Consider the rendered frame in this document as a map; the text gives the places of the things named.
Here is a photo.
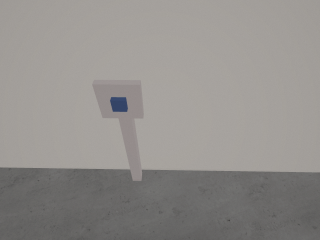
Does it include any button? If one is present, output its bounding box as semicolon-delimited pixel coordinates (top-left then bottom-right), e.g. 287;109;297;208
110;97;128;112

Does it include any panel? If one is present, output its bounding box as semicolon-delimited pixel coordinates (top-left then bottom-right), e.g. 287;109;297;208
92;80;144;181

